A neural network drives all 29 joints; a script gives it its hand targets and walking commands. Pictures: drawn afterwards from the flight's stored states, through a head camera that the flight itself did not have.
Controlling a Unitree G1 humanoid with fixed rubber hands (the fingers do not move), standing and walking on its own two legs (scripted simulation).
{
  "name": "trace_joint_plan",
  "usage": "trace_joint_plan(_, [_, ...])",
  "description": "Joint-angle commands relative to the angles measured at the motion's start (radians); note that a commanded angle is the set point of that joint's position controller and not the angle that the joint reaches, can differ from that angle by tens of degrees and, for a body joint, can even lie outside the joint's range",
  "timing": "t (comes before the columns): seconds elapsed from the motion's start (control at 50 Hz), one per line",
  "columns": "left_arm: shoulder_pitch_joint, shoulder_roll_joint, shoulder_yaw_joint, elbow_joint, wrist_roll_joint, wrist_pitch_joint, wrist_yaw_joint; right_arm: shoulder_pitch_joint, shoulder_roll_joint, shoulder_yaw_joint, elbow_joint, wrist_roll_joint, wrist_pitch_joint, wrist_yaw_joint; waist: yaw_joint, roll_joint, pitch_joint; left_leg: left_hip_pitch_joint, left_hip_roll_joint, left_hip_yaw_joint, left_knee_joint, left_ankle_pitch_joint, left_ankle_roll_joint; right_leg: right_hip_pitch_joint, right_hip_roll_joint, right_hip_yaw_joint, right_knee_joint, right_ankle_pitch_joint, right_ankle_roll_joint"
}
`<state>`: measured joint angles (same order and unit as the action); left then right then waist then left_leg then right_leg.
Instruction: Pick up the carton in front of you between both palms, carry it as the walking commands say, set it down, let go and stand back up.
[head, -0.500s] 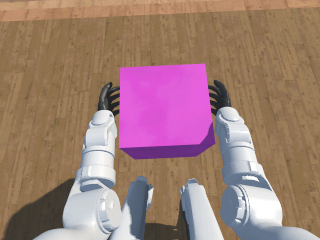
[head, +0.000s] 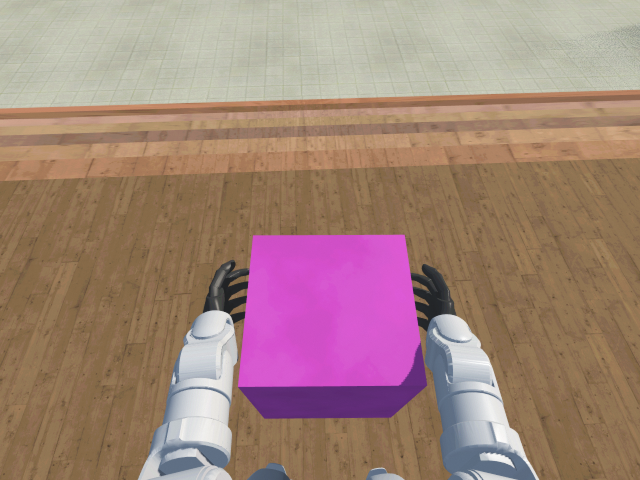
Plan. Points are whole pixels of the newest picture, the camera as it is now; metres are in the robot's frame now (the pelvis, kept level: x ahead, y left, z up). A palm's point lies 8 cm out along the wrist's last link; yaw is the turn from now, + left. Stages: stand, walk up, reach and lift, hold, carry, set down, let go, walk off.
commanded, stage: reach and lift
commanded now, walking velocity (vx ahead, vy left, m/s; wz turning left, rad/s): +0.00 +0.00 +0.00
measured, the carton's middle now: (328, 334) +0.33 +0.01 -0.09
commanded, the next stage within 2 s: hold in 1.28 s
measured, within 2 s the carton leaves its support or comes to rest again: neither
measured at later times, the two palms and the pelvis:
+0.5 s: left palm (205, 310) +0.29 +0.15 +0.06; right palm (464, 320) +0.29 -0.15 +0.06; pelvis +0.00 +0.00 +0.04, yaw +0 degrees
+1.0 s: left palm (204, 298) +0.30 +0.15 +0.07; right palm (467, 306) +0.30 -0.15 +0.07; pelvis +0.01 +0.00 +0.04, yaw +0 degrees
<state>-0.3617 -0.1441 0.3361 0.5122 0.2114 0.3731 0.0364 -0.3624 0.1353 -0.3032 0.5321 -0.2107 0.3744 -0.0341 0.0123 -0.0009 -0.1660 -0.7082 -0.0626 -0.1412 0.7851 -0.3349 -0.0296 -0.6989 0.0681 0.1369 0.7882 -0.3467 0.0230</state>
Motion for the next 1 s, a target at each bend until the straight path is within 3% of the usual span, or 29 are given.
trace_joint_plan(0.0, [-0.433, -1.02, -0.626, 0.025, -0.153, 0.03, -0.251, -0.472, 1.015, 0.602, -0.021, 0.154, 0.011, 0.246, -0.003, 0.004, -0.398, 0.364, -0.05, 0.065, -0.157, 0.363, 0.008, 0.335, 0.046, -0.057, -0.167, 0.357, -0.01])
trace_joint_plan(0.16, [-0.335, -1.013, -0.691, -0.095, -0.181, 0.14, -0.259, -0.375, 0.986, 0.661, -0.151, 0.185, 0.124, 0.256, -0.012, 0.007, -0.232, 0.557, -0.036, 0.056, -0.326, 0.398, 0.005, 0.517, 0.034, -0.057, -0.335, 0.388, -0.005])
trace_joint_plan(0.28, [-0.328, -0.977, -0.617, -0.083, -0.151, 0.213, -0.273, -0.365, 0.961, 0.591, -0.146, 0.158, 0.201, 0.273, -0.011, 0.008, -0.04, 0.57, -0.031, 0.065, -0.403, 0.232, 0.011, 0.525, 0.028, -0.067, -0.408, 0.227, -0.015])
trace_joint_plan(0.38, [-0.429, -0.988, -0.57, -0.059, -0.135, 0.216, -0.289, -0.47, 0.972, 0.548, -0.122, 0.14, 0.204, 0.29, -0.008, 0.008, -0.008, 0.561, -0.026, 0.073, -0.404, 0.129, 0.021, 0.509, 0.022, -0.075, -0.41, 0.124, -0.024])
trace_joint_plan(0.56, [-0.504, -1.002, -0.592, -0.078, -0.144, 0.215, -0.297, -0.535, 0.992, 0.567, -0.137, 0.147, 0.204, 0.291, -0.015, 0.0, -0.089, 0.595, -0.03, 0.079, -0.397, 0.151, 0.018, 0.554, 0.024, -0.077, -0.405, 0.149, -0.017])
trace_joint_plan(0.98, [-0.358, -0.955, -0.628, -0.203, -0.167, 0.261, -0.289, -0.38, 0.967, 0.604, -0.255, 0.175, 0.257, 0.276, -0.013, -0.001, -0.101, 0.673, -0.043, 0.074, -0.438, 0.356, 0.007, 0.661, 0.032, -0.069, -0.445, 0.377, -0.001])
